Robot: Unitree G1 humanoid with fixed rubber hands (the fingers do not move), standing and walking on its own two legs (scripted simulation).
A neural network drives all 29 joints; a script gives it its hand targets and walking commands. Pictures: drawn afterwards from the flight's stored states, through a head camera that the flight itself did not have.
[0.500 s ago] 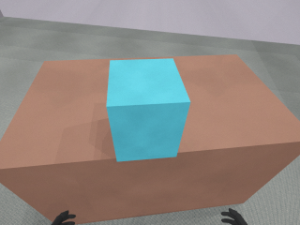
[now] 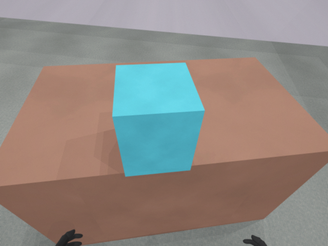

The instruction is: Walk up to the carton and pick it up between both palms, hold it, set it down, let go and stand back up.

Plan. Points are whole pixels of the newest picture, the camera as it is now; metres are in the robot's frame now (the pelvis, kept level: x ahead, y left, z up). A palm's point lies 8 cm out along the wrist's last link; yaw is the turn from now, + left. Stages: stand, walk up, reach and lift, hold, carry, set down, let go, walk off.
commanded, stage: stand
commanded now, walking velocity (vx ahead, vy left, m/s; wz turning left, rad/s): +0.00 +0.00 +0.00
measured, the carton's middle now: (154, 120) +0.46 +0.02 +0.06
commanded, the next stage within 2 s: none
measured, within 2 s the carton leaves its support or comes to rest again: neither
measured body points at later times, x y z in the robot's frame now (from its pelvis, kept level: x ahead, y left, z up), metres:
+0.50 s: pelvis +0.01 +0.00 +0.00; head +0.01 +0.00 +0.45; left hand +0.14 +0.25 -0.10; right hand +0.13 -0.26 -0.10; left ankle +0.02 +0.11 -0.73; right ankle +0.03 -0.13 -0.73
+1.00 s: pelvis +0.01 +0.00 +0.00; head +0.01 +0.00 +0.45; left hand +0.15 +0.25 -0.10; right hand +0.12 -0.26 -0.10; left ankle +0.02 +0.11 -0.73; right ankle +0.03 -0.13 -0.73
